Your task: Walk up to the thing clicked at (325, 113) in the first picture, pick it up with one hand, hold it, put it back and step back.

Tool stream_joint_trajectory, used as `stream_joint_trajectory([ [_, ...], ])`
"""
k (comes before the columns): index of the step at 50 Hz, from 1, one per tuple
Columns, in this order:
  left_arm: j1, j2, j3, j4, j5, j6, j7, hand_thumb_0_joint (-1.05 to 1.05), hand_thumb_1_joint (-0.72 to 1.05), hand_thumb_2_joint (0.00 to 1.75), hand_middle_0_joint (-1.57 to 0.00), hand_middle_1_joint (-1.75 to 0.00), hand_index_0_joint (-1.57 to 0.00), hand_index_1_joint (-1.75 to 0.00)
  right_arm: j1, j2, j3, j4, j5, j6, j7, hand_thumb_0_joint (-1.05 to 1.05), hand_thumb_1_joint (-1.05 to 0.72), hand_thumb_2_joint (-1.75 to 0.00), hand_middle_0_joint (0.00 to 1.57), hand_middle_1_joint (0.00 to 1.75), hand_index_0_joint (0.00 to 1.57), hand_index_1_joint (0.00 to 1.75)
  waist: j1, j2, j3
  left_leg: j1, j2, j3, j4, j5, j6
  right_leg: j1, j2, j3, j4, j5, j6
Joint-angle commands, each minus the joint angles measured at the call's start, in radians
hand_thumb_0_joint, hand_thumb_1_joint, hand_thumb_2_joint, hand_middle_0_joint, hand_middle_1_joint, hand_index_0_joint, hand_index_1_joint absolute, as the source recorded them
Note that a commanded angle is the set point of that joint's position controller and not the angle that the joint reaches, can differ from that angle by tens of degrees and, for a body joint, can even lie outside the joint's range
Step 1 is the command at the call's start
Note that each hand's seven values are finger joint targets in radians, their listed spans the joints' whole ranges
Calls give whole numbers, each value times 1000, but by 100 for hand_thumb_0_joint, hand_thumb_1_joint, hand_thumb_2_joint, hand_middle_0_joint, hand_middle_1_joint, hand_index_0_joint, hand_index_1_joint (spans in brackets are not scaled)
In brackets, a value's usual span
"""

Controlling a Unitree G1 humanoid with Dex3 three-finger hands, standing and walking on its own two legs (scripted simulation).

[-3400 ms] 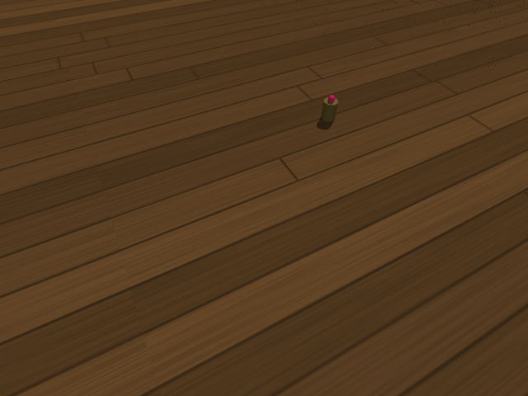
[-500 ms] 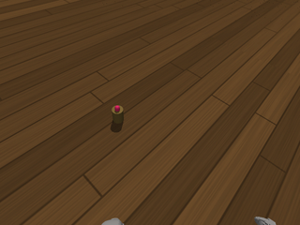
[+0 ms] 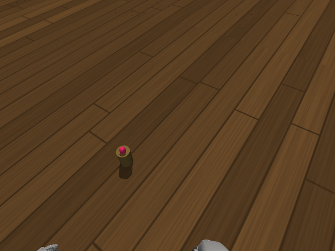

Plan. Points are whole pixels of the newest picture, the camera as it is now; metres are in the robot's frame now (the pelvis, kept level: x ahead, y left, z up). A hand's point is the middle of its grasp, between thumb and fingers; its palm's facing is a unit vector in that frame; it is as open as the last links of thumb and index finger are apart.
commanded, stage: walk up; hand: left
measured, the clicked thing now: (124, 154) +0.78 +0.27 -0.67
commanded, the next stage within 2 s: none
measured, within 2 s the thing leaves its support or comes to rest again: neither
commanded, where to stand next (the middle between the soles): +0.43 +0.04 m, yaw +2 degrees
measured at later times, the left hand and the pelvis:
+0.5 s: hand (51, 246) +0.19 +0.32 -0.15, palm faces +0.00 -0.94 -0.35, open 7.4 cm; pelvis +0.16 +0.04 +0.00, yaw +1 degrees
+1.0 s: hand (77, 167) +0.40 +0.28 -0.11, palm faces -0.02 -0.90 -0.43, open 7.4 cm; pelvis +0.31 +0.00 +0.00, yaw +0 degrees
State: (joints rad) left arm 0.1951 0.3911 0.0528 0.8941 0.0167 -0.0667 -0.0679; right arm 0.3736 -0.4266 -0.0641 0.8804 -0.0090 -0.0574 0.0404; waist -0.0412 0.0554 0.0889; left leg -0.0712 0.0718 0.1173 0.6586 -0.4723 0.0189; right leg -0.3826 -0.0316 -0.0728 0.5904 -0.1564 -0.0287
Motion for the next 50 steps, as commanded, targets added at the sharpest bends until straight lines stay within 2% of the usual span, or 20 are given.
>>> stream_joint_trajectory([
  [1, 214, 363, 107, -43, -21, -32, 43, 0, 90, 90, -20, -30, -20, -30, 7, -229, -39, -103, 6, -19, -25, 0, -90, -90, 20, 30, 20, 30, 142, -252, -168, -558, -45, -118, 520, -67, 28, 528, -433, 726, -292, -126, -274],
  [2, 188, 328, 99, -55, -31, -28, 47, 0, 90, 90, -20, -30, -20, -30, -19, -229, -43, -94, 5, -20, -27, 0, -90, -90, 20, 30, 20, 30, 131, -195, -123, -558, -21, -162, 537, -32, 25, 444, -395, 623, -299, -62, -272],
  [4, 116, 272, 76, -73, -34, -31, 55, 0, 90, 90, -20, -30, -20, -30, 2, -192, -40, -66, 23, -14, -17, 0, -90, -90, 20, 30, 20, 30, 76, -159, -74, -489, -4, -209, 491, 72, 23, 326, -272, 352, -282, 98, -184],
  [6, 88, 253, 67, -82, -26, -37, 52, 0, 90, 90, -20, -30, -20, -30, 25, -171, -36, -54, 17, -2, -5, 0, -90, -90, 20, 30, 20, 30, 47, -198, -54, -426, -13, -176, 415, 138, 18, 229, -204, 230, -296, 151, -148],
  [12, 72, 277, 78, -127, -3, -45, 43, 0, 90, 90, -20, -30, -20, -30, -58, -171, -57, -66, -7, 8, 24, 0, -90, -90, 20, 30, 20, 30, 63, -199, 18, -447, 28, -140, 161, 235, -34, 124, -229, 181, -395, -257, -196],
  [16, 94, 286, 80, -123, -2, -41, 35, 0, 90, 90, -20, -30, -20, -30, -128, -159, -55, -79, -12, -14, 33, 0, -90, -90, 20, 30, 20, 30, 85, -194, 5, -342, 32, -104, -30, 295, -27, 117, -226, 158, -327, -228, -181],
  [21, 95, 238, 52, -127, 2, -22, 31, 0, 90, 90, -20, -30, -20, -30, 54, -218, -85, -8, -20, -35, 11, 0, -90, -90, 20, 30, 20, 30, -32, -5, -95, 49, -43, -53, -129, 171, 21, -58, -148, 82, 16, -201, -121],
  [22, 133, 172, 31, -127, -2, -20, 30, 0, 90, 90, -20, -30, -20, -30, 125, -278, -103, 2, -27, -42, -2, 0, -90, -90, 20, 30, 20, 30, -65, 205, -125, 143, 87, -279, -261, -53, 70, -172, -61, 1, 313, -171, -76],
  [23, 187, 129, 21, -125, -16, -13, 32, 0, 90, 90, -20, -30, -20, -30, 110, -340, -106, -37, -28, -50, -9, 0, -90, -90, 20, 30, 20, 30, -32, 287, -113, 178, 311, -734, -423, -170, 158, -363, 80, 17, 500, -344, -20],
  [24, 147, 253, 52, -95, -5, -1, 50, 0, 90, 90, -20, -30, -20, -30, 80, -347, -107, -50, 4, -44, -5, 0, -90, -90, 20, 30, 20, 30, -39, 163, -67, 68, 373, -802, -442, -198, 236, -327, 8, 115, 570, -397, -31],
  [25, 121, 274, 50, -96, -2, -2, 55, 0, 90, 90, -20, -30, -20, -30, 44, -327, -105, -54, 5, -39, -7, 0, -90, -90, 20, 30, 20, 30, -19, 119, -10, -13, 371, -752, -442, -147, 257, -327, -27, 141, 589, -372, -33],
  [28, 170, 251, 47, -47, -18, 2, 39, 0, 90, 90, -20, -30, -20, -30, -35, -237, -65, -75, 4, -49, -17, 0, -90, -90, 20, 30, 20, 30, 30, 48, 13, -102, 203, -352, -404, 194, 156, -213, -65, 168, 482, -203, -18],
  [30, 195, 233, 46, -33, -17, 12, 29, 0, 90, 90, -20, -30, -20, -30, -38, -243, -66, -75, 7, -55, -17, 0, -90, -90, 20, 30, 20, 30, 35, 93, -16, -130, 168, -279, -410, 233, 151, -148, -57, 125, 440, -136, 6],
  [37, 39, 203, 48, -81, 0, 7, 9, 0, 90, 90, -20, -30, -20, -30, 4, -258, -73, -89, 0, -45, -14, 0, -90, -90, 20, 30, 20, 30, -11, 83, 9, -83, 189, -227, -407, 255, 213, -160, -83, 61, 168, -82, 32],
  [42, 104, 185, 54, -49, -5, -15, 15, 0, 90, 90, -20, -30, -20, -30, -58, -250, -67, -119, 2, -30, -11, 0, -90, -90, 20, 30, 20, 30, 50, 53, -30, -185, 173, -172, -244, 369, 173, 113, -23, 6, -21, -1, 9],
  [44, 238, 236, 77, -6, -1, -30, 34, 0, 90, 90, -20, -30, -20, -30, -39, -179, -41, -130, 8, -23, -12, 0, -90, -90, 20, 30, 20, 30, 113, -116, -129, -250, 84, -96, 43, 398, 119, 355, 6, 25, -116, -21, -11],
  [45, 254, 301, 93, -7, 9, -37, 52, 0, 90, 90, -20, -30, -20, -30, 23, -86, -6, -129, 17, -21, -19, 0, -90, -90, 20, 30, 20, 30, 111, -342, -162, -353, -8, -33, 276, 235, 59, 406, -192, 307, -225, -49, -53],
  [46, 206, 329, 89, -47, 0, -36, 58, 0, 90, 90, -20, -30, -20, -30, 63, -86, -1, -111, 14, -6, -25, 0, -90, -90, 20, 30, 20, 30, 79, -346, -115, -487, -108, -87, 366, -56, 18, 393, -363, 600, -316, -76, -128],
  [47, 163, 342, 88, -60, -11, -25, 55, 0, 90, 90, -20, -30, -20, -30, 46, -191, -31, -92, 8, 8, -38, 0, -90, -90, 20, 30, 20, 30, 85, -257, -92, -487, -58, -125, 427, -106, 24, 342, -395, 628, -304, -110, -227],
  [50, 127, 275, 64, -72, -20, -21, 66, 0, 90, 90, -20, -30, -20, -30, 16, -190, -37, -52, 18, 14, -38, 0, -90, -90, 20, 30, 20, 30, 66, -200, -39, -467, -16, -202, 432, -15, 16, 238, -278, 382, -268, 80, -191],
])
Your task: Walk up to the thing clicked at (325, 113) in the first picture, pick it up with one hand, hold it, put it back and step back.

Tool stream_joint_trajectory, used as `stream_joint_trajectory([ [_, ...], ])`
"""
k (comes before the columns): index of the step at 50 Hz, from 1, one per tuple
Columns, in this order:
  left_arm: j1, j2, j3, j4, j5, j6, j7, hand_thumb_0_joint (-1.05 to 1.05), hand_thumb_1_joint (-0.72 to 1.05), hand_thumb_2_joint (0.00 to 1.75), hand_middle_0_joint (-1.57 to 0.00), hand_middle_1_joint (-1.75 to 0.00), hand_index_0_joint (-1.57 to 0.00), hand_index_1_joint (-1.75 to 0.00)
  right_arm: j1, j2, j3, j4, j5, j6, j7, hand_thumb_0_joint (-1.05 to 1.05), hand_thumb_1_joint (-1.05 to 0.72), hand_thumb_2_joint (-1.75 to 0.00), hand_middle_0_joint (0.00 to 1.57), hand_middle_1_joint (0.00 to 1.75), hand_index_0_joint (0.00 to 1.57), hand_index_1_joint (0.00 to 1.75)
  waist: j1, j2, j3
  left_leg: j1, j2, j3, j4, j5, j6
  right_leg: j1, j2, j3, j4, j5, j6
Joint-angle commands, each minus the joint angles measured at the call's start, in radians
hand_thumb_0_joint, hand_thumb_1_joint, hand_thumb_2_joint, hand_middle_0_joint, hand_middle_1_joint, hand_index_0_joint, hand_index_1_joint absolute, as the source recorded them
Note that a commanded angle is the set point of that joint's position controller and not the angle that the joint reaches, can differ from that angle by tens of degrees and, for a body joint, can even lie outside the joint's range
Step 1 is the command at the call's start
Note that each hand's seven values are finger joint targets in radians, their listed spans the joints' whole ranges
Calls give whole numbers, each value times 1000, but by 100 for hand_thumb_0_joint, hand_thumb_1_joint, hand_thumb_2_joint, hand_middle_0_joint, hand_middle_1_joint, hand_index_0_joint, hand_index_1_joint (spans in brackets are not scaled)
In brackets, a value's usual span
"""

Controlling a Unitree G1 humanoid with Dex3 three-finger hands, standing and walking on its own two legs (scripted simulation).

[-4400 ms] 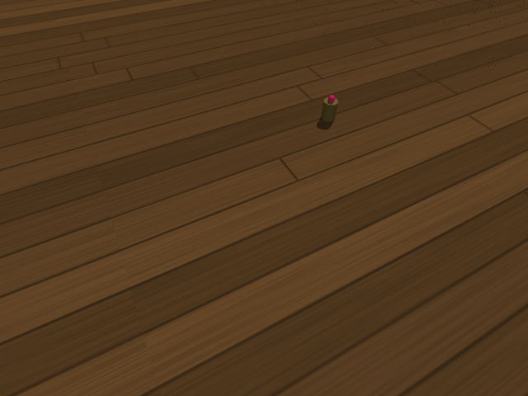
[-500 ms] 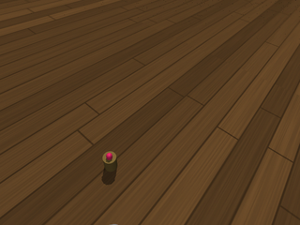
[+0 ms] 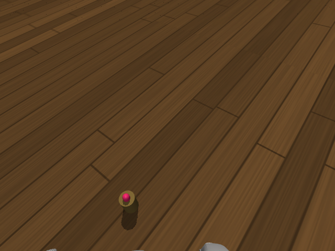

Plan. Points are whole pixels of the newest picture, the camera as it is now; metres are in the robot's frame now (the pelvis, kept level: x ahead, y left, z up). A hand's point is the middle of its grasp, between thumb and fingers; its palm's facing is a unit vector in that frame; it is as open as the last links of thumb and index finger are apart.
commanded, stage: walk up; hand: left
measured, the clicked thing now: (128, 201) +0.47 +0.26 -0.68
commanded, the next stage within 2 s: stand in 1.84 s
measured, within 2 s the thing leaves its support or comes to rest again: neither
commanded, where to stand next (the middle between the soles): +0.12 +0.03 m, yaw +2 degrees
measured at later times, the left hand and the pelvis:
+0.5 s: hand out of the picture +0.10 +0.28 -0.16, palm faces +0.00 -0.95 -0.32, open 7.4 cm; pelvis +0.03 +0.03 +0.00, yaw +1 degrees
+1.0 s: hand out of the picture +0.11 +0.28 -0.13, palm faces +0.03 -0.94 -0.35, open 7.4 cm; pelvis +0.05 +0.02 +0.02, yaw +2 degrees
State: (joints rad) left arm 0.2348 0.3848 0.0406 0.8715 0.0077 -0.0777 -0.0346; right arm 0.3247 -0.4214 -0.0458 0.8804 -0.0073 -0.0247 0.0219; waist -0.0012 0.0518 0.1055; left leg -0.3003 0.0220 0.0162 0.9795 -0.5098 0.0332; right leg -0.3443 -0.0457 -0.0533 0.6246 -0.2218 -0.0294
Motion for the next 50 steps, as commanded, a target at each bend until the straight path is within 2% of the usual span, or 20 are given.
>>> stream_joint_trajectory([
  [1, 61, 271, 69, -50, -13, -9, 35, 0, 90, 90, -20, -30, -20, -30, 76, -184, -51, -36, 16, -15, -16, 0, -90, -90, 20, 30, 20, 30, 8, -212, -57, -220, 35, -81, 84, 69, -3, 171, -224, 278, -297, 178, -166],
  [6, 8, 239, 49, -62, 5, -5, 48, 0, 90, 90, -20, -30, -20, -30, 36, -132, -37, -8, 8, 1, -17, 0, -90, -90, 20, 30, 20, 30, 0, -225, -88, -101, 28, -40, -116, 154, -38, 79, -189, 131, -244, 391, -172],
  [9, -13, 239, 44, -56, 1, 8, 51, 0, 90, 90, -20, -30, -20, -30, -28, -129, -35, 6, 8, 1, -21, 0, -90, -90, 20, 30, 20, 30, 19, -224, -108, -17, 22, -12, -233, 215, -47, 57, -201, 123, -175, 451, -167],
  [10, -30, 249, 44, -57, -2, 14, 51, 0, 90, 90, -20, -30, -20, -30, -34, -128, -36, 10, 8, 0, -23, 0, -90, -90, 20, 30, 20, 30, 10, -227, -122, 18, 16, 0, -266, 246, -45, 44, -212, 130, -145, 460, -165],
  [12, -74, 257, 42, -53, -12, 28, 51, 0, 90, 90, -20, -30, -20, -30, -23, -135, -42, 30, 3, -4, -27, 0, -90, -90, 20, 30, 20, 30, -19, -198, -134, 106, 2, 16, -371, 330, -24, -10, -213, 138, -86, 365, -143],
  [13, -71, 239, 35, -49, -16, 35, 51, 0, 90, 90, -20, -30, -20, -30, -31, -153, -47, 37, -1, -9, -29, 0, -90, -90, 20, 30, 20, 30, -17, -164, -129, 131, 0, 0, -415, 372, -12, -39, -196, 142, -56, 285, -117],
  [14, -64, 218, 26, -44, -19, 41, 51, 0, 90, 90, -20, -30, -20, -30, -43, -177, -51, 38, -7, -13, -31, 0, -90, -90, 20, 30, 20, 30, -19, -103, -128, 144, 47, -67, -481, 415, 4, -63, -170, 138, -25, 189, -82],
  [15, -40, 178, 16, -41, -27, 47, 49, 0, 90, 90, -20, -30, -20, -30, -76, -230, -58, 28, -17, -17, -34, 0, -90, -90, 20, 30, 20, 30, 9, 42, -150, 126, 192, -274, -556, 443, 48, -78, -81, 87, 49, 15, -28],
  [16, -12, 175, 12, -14, -40, 58, 52, 0, 90, 90, -20, -30, -20, -30, -164, -261, -53, 7, 0, -20, -29, 0, -90, -90, 20, 30, 20, 30, 44, 118, -140, 20, 276, -382, -609, 373, 136, 6, 23, 28, 98, -197, -2],
  [17, -14, 206, 22, 29, -28, 64, 58, 0, 90, 90, -20, -30, -20, -30, -219, -263, -53, 10, 1, -15, -25, 0, -90, -90, 20, 30, 20, 30, 39, 145, -129, -82, 291, -396, -619, 282, 178, 99, 5, 48, 135, -271, -2],
  [19, -22, 202, 21, 64, -20, 60, 50, 0, 90, 90, -20, -30, -20, -30, -242, -214, -31, 18, 0, -7, -24, 0, -90, -90, 20, 30, 20, 30, 42, 130, -133, -98, 203, -261, -593, 261, 120, 149, 5, 52, 27, -214, -7],
  [20, -28, 200, 19, 71, -17, 54, 47, 0, 90, 90, -20, -30, -20, -30, -247, -187, -21, 25, 0, -5, -25, 0, -90, -90, 20, 30, 20, 30, 43, 118, -135, -77, 161, -214, -566, 285, 76, 155, -9, 59, -56, -112, -9],
  [21, -31, 207, 18, 79, -15, 49, 47, 0, 90, 90, -20, -30, -20, -30, -259, -184, -18, 30, 6, -3, -24, 0, -90, -90, 20, 30, 20, 30, 42, 127, -142, -66, 138, -188, -544, 290, 51, 167, -20, 68, -89, -38, -6],
  [23, -65, 209, 16, 100, -10, 47, 48, 0, 90, 90, -20, -30, -20, -30, -263, -171, -11, 51, 11, 2, -20, 0, -90, -90, 20, 30, 20, 30, 29, 97, -164, -48, 126, -192, -547, 245, 30, 184, -36, 91, -121, -26, -13],
  [26, -114, 216, 7, 119, -3, 45, 42, 0, 90, 90, -20, -30, -20, -30, -267, -174, -10, 73, 6, 12, -15, 0, -90, -90, 20, 30, 20, 30, 8, 38, -87, -55, 114, -205, -615, 7, 21, 94, -62, 127, -198, -200, -20],
  [27, -126, 210, 4, 129, -4, 43, 39, 0, 90, 90, -20, -30, -20, -30, -280, -168, -9, 86, 5, 13, -14, 0, -90, -90, 20, 30, 20, 30, 7, 16, -68, -34, 114, -208, -622, 4, 18, 60, -64, 135, -227, -228, -19],
  [35, -163, 193, -3, 192, -5, 26, 34, 0, 90, 90, -20, -30, -20, -30, -297, -155, 4, 146, 10, 2, -6, 0, -90, -90, 20, 30, 20, 30, -1, -48, -86, 57, 101, -182, -650, 181, 4, 104, -84, 134, -326, -112, 0],
  [39, -166, 190, -5, 207, -5, 20, 35, 0, 90, 90, -20, -30, -20, -30, -305, -150, 7, 172, 13, -2, -7, 0, -90, -90, 20, 30, 20, 30, 1, -64, -148, 143, 95, -146, -633, 349, -2, 149, -103, 130, -351, 11, 6],
  [45, -178, 187, -2, 223, -5, 28, 39, 0, 90, 90, -20, -30, -20, -30, -316, -145, 6, 200, 11, 3, -10, 0, -90, -90, 20, 30, 20, 30, 7, -76, -139, 131, 101, -146, -669, 378, -6, 194, -101, 105, -363, 37, 18],
  [50, -184, 184, 4, 235, -6, 33, 41, 0, 90, 90, -20, -30, -20, -30, -315, -139, 5, 215, 10, 1, -13, 0, -90, -90, 20, 30, 20, 30, 11, -60, -158, 148, 105, -136, -673, 468, -13, 229, -103, 91, -350, 105, 20],
])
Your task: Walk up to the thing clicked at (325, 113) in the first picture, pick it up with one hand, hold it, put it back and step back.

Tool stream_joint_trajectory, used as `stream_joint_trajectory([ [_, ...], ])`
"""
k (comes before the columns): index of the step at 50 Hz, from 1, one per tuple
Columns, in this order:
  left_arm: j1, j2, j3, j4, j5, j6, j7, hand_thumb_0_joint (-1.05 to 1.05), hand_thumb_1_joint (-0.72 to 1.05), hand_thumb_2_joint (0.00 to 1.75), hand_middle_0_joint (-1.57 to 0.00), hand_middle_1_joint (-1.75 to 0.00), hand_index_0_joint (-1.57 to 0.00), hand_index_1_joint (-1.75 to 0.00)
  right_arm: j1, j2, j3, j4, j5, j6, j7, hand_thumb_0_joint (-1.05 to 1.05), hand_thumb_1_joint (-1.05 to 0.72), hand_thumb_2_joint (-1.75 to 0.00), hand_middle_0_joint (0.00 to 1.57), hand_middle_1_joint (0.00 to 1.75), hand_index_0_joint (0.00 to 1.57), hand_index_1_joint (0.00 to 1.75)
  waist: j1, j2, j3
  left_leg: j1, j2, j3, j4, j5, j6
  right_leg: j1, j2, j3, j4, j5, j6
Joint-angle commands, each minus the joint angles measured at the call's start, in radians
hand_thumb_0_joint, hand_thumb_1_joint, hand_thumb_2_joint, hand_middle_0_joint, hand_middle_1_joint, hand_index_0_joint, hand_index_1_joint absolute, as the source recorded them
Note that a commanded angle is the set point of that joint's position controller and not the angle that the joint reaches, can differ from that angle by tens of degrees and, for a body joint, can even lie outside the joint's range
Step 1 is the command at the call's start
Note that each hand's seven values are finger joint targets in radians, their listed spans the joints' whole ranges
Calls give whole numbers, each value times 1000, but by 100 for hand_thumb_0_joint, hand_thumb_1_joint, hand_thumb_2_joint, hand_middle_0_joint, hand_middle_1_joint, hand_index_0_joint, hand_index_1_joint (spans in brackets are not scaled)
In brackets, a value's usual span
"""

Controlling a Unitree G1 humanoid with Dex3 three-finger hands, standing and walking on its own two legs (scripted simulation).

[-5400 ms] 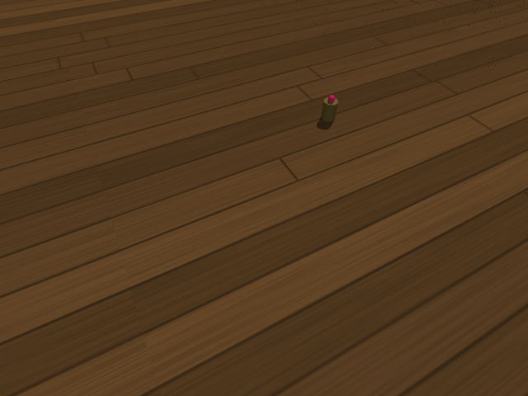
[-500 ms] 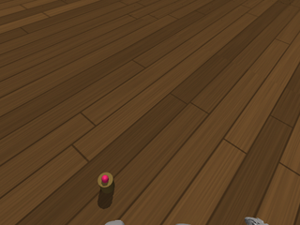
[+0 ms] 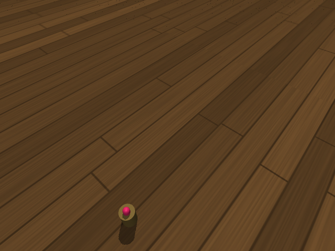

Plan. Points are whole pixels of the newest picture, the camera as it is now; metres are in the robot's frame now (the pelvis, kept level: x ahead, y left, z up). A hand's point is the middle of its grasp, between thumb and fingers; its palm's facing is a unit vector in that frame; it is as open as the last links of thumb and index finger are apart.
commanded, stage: walk up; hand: left
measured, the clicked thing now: (127, 214) +0.42 +0.22 -0.70
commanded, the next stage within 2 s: stand in 0.84 s
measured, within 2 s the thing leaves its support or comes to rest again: neither
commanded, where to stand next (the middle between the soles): +0.07 +0.01 m, yaw -1 degrees
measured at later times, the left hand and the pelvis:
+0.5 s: hand out of the picture +0.10 +0.25 -0.15, palm faces -0.01 -0.94 -0.34, open 7.4 cm; pelvis +0.01 +0.00 +0.00, yaw +0 degrees
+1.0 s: hand out of the picture +0.09 +0.25 -0.16, palm faces -0.01 -0.94 -0.34, open 7.4 cm; pelvis +0.02 +0.00 +0.00, yaw +0 degrees
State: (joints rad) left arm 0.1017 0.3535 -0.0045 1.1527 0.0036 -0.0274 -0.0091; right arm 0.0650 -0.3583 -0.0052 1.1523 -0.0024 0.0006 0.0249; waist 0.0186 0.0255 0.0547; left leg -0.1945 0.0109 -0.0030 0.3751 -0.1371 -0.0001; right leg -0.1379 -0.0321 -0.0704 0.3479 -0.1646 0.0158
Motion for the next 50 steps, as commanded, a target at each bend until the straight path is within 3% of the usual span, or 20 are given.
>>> stream_joint_trajectory([
  [1, -53, 215, 48, -49, -3, -15, 16, 0, 90, 90, -20, -30, -20, -30, -59, -201, -35, -57, 4, -23, -16, 0, -90, -90, 20, 30, 20, 30, -8, -28, -90, 34, 112, -115, -73, 74, 20, 11, -116, 112, -80, 30, -23],
  [7, -71, 209, 51, -47, 2, -10, 15, 0, 90, 90, -20, -30, -20, -30, -53, -202, -37, -43, -1, -21, -18, 0, -90, -90, 20, 30, 20, 30, -16, 2, -67, -8, 116, -130, -108, -3, 16, 31, -109, 110, -95, -25, -29],
  [19, -80, 205, 57, -54, 3, -10, 15, 0, 90, 90, -20, -30, -20, -30, -39, -204, -38, -47, -3, -24, -21, 0, -90, -90, 20, 30, 20, 30, -19, -18, -114, 44, 113, -111, -79, 101, 16, 57, -117, 107, -93, 60, -26],
  [41, -58, 203, 62, -53, 6, -5, 15, 0, 90, 90, -20, -30, -20, -30, -52, -195, -38, -58, -3, -19, -22, 0, -90, -90, 20, 30, 20, 30, -16, -12, -80, 38, 109, -121, -100, 62, 16, 39, -109, 95, -101, 15, -21],
  [43, -56, 201, 51, -57, 9, -2, 14, 0, 90, 90, -20, -30, -20, -30, -33, -193, -35, -57, -10, -24, -24, 0, -90, -90, 20, 30, 20, 30, -25, -31, -88, 48, 115, -121, -118, -6, 14, 24, -112, 102, -99, -52, -24],
  [50, -40, 197, 45, -66, 9, -5, 13, 0, 90, 90, -20, -30, -20, -30, -37, -204, -38, -59, -9, -28, -27, 0, -90, -90, 20, 30, 20, 30, -22, -6, -81, 58, 120, -113, -103, 69, 13, 19, -114, 105, -94, -12, -23],
])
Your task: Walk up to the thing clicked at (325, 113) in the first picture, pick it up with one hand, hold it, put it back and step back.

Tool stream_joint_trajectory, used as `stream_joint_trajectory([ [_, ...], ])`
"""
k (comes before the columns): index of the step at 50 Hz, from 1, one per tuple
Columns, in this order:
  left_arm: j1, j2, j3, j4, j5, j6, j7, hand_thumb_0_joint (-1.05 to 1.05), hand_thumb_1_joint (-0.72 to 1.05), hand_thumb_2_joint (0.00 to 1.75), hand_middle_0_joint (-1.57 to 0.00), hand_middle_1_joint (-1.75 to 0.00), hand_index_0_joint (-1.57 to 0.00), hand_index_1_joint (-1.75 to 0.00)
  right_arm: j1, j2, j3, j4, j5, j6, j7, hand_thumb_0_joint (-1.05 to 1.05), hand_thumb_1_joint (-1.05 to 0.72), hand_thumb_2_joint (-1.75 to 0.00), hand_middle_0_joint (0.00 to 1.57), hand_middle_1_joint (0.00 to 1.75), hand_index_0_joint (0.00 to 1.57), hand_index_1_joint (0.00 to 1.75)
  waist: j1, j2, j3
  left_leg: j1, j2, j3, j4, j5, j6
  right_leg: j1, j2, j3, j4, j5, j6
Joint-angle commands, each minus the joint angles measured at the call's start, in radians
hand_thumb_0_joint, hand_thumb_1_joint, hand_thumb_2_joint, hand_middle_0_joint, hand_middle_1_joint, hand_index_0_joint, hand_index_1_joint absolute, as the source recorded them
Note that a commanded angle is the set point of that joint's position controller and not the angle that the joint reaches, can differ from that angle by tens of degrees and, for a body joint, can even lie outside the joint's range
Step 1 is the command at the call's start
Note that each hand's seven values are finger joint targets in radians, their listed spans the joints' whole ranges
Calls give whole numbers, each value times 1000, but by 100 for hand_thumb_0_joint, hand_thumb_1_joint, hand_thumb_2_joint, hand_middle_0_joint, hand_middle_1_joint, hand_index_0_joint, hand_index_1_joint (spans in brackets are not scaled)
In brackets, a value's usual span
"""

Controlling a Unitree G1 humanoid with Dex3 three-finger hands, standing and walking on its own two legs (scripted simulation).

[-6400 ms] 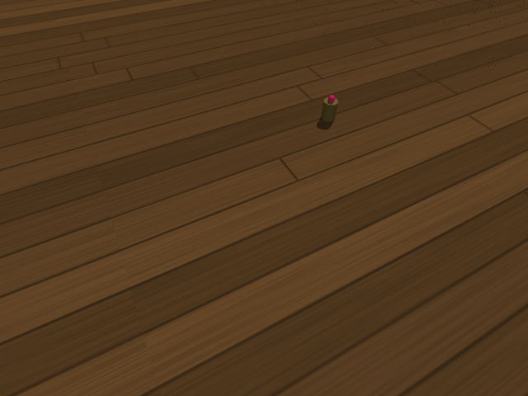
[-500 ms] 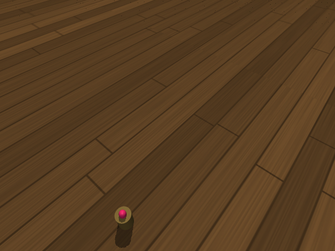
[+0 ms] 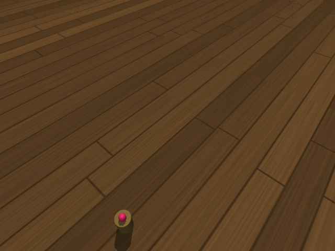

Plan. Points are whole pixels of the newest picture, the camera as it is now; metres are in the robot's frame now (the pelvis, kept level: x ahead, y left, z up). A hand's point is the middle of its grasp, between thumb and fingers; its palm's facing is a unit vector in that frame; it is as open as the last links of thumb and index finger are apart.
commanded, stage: stand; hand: left
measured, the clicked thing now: (123, 220) +0.40 +0.22 -0.70
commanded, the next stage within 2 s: none
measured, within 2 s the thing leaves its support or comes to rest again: neither
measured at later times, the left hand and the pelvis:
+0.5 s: hand out of the picture +0.10 +0.24 -0.15, palm faces -0.03 -0.94 -0.35, open 7.4 cm; pelvis +0.01 -0.01 +0.00, yaw +0 degrees
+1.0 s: hand out of the picture +0.09 +0.23 -0.15, palm faces -0.03 -0.94 -0.35, open 7.4 cm; pelvis +0.01 -0.02 +0.00, yaw -1 degrees
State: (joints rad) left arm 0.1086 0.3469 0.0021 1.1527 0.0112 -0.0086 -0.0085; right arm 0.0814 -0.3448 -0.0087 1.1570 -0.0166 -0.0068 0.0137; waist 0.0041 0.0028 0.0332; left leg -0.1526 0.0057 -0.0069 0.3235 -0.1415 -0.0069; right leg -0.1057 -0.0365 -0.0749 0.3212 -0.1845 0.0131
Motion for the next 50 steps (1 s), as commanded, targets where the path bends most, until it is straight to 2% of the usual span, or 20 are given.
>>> stream_joint_trajectory([
  [1, -46, 206, 38, -66, -1, -24, 13, 0, 90, 90, -20, -30, -20, -30, -46, -210, -33, -61, 6, -22, -15, 0, -90, -90, 20, 30, 20, 30, -9, 8, -54, 11, 124, -110, -56, 84, 18, -7, -112, 112, -67, 15, -22],
  [5, -36, 209, 38, -68, 1, -27, 14, 0, 90, 90, -20, -30, -20, -30, -48, -218, -34, -62, 8, -23, -17, 0, -90, -90, 20, 30, 20, 30, -8, 6, -69, 32, 125, -102, -47, 123, 20, 6, -113, 111, -66, 72, -22],
  [7, -35, 216, 41, -71, -2, -29, 16, 0, 90, 90, -20, -30, -20, -30, -49, -212, -33, -67, 7, -24, -17, 0, -90, -90, 20, 30, 20, 30, -6, -2, -96, 53, 130, -98, -34, 193, 21, 32, -118, 107, -52, 146, -22],
  [8, -38, 209, 39, -71, -2, -29, 16, 0, 90, 90, -20, -30, -20, -30, -45, -214, -32, -66, 9, -24, -18, 0, -90, -90, 20, 30, 20, 30, -8, -3, -94, 51, 129, -96, -30, 195, 21, 34, -117, 107, -56, 156, -20],
  [10, -39, 210, 39, -71, -4, -27, 16, 0, 90, 90, -20, -30, -20, -30, -39, -209, -28, -63, 8, -22, -19, 0, -90, -90, 20, 30, 20, 30, -7, 0, -67, 34, 125, -97, -46, 158, 16, 25, -113, 106, -61, 114, -19],
  [19, -42, 210, 39, -77, -2, -25, 17, 0, 90, 90, -20, -30, -20, -30, -30, -215, -29, -69, 7, -20, -21, 0, -90, -90, 20, 30, 20, 30, -10, -9, -69, 45, 129, -87, -34, 176, 14, 34, -116, 110, -64, 154, -20],
  [20, -44, 211, 39, -79, -2, -24, 17, 0, 90, 90, -20, -30, -20, -30, -30, -216, -27, -67, 7, -19, -22, 0, -90, -90, 20, 30, 20, 30, -9, -6, -58, 39, 127, -87, -41, 149, 13, 28, -115, 111, -69, 130, -21],
  [23, -34, 210, 39, -80, -2, -23, 18, 0, 90, 90, -20, -30, -20, -30, -35, -216, -29, -71, 7, -21, -22, 0, -90, -90, 20, 30, 20, 30, -5, 1, -74, 57, 134, -85, -35, 193, 13, 36, -113, 107, -61, 171, -22],
  [24, -39, 209, 38, -80, -4, -25, 18, 0, 90, 90, -20, -30, -20, -30, -42, -217, -27, -70, 8, -19, -22, 0, -90, -90, 20, 30, 20, 30, -4, -1, -53, 40, 128, -85, -41, 160, 12, 29, -112, 111, -76, 146, -19],
  [25, -39, 217, 40, -84, -1, -26, 19, 0, 90, 90, -20, -30, -20, -30, -33, -210, -29, -73, 6, -20, -22, 0, -90, -90, 20, 30, 20, 30, -7, -16, -79, 57, 132, -82, -31, 188, 14, 47, -114, 108, -62, 184, -20],
  [28, -41, 218, 41, -82, -3, -26, 19, 0, 90, 90, -20, -30, -20, -30, -40, -210, -26, -74, 7, -19, -22, 0, -90, -90, 20, 30, 20, 30, -7, -13, -77, 72, 133, -79, -30, 191, 14, 40, -115, 112, -64, 196, -21],
  [33, -48, 220, 41, -86, -3, -22, 19, 0, 90, 90, -20, -30, -20, -30, -31, -211, -28, -75, 6, -16, -22, 0, -90, -90, 20, 30, 20, 30, -10, -14, -43, 44, 129, -80, -47, 124, 9, 21, -108, 115, -77, 107, -26],
  [38, -42, 221, 41, -87, -2, -25, 19, 0, 90, 90, -20, -30, -20, -30, -28, -209, -28, -81, 5, -20, -21, 0, -90, -90, 20, 30, 20, 30, -10, -9, -63, 55, 131, -76, -40, 153, 10, 35, -109, 116, -70, 158, -28],
  [50, -34, 222, 44, -85, -2, -22, 19, 0, 90, 90, -20, -30, -20, -30, -18, -209, -24, -82, 7, -17, -22, 0, -90, -90, 20, 30, 20, 30, -7, -14, -40, 48, 129, -77, -47, 120, 12, 27, -106, 119, -83, 127, -28],
])
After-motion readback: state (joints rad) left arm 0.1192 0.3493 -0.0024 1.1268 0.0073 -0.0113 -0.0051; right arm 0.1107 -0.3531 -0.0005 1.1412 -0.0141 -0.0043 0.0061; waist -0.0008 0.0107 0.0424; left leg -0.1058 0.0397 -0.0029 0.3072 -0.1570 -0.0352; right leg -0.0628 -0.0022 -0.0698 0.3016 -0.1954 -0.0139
